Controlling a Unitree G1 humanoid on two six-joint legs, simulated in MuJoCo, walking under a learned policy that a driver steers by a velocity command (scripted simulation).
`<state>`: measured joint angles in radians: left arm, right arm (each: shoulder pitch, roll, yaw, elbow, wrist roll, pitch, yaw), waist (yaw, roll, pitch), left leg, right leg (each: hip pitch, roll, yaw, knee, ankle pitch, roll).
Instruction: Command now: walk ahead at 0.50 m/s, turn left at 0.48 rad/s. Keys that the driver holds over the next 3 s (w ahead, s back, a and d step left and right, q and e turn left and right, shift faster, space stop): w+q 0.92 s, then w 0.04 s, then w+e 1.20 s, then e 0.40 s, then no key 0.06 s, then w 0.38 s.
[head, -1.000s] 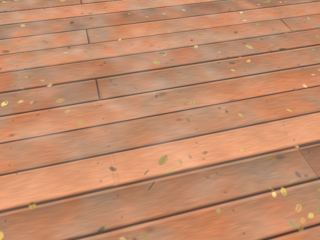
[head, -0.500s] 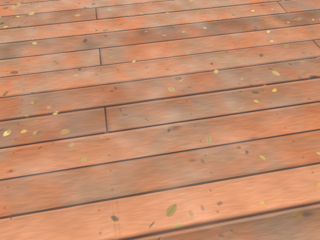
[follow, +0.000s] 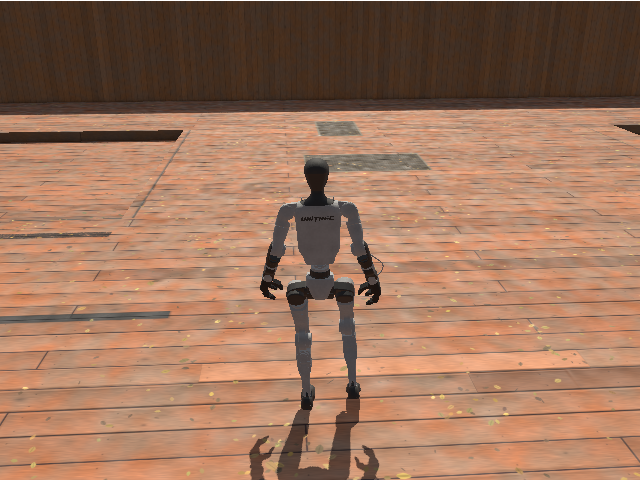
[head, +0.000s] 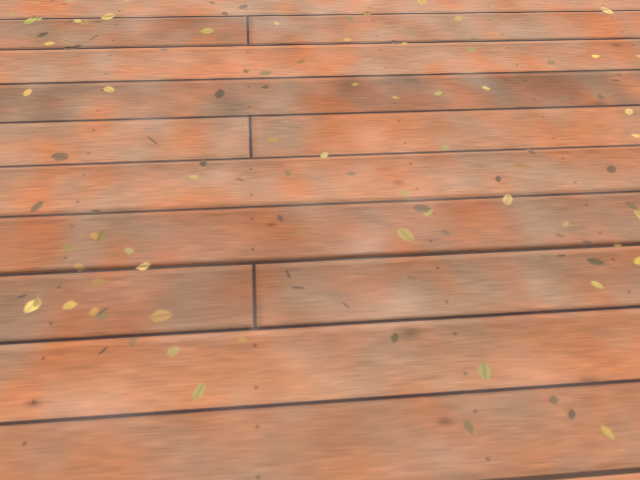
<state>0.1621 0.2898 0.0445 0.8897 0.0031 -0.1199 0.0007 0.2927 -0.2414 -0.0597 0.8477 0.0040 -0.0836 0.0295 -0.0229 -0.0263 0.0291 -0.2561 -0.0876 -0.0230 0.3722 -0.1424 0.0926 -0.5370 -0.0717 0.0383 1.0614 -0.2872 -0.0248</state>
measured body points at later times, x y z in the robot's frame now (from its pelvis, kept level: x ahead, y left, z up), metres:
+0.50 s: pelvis +0.28 -0.03 +0.00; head +0.31 -0.03 +0.45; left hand +0.32 +0.26 -0.11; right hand +0.45 -0.28 -0.12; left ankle +0.22 +0.09 -0.66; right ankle +0.34 -0.13 -0.74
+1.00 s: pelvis +0.51 +0.12 -0.01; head +0.54 +0.15 +0.44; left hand +0.45 +0.42 -0.12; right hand +0.78 -0.03 -0.10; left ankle +0.51 +0.20 -0.74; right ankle +0.55 -0.05 -0.65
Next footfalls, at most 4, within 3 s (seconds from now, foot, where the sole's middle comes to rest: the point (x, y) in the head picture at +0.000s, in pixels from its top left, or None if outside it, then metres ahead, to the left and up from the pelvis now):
0.32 right None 0.38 -0.12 -0.78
0.84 left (207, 444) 0.55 0.23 -0.78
1.40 right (233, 291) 0.93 0.20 -0.78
1.86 left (131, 233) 1.11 0.48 -0.78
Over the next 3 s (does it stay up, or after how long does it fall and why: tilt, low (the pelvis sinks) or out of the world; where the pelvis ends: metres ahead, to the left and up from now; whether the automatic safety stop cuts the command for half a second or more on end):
stays up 1.39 0.34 0.00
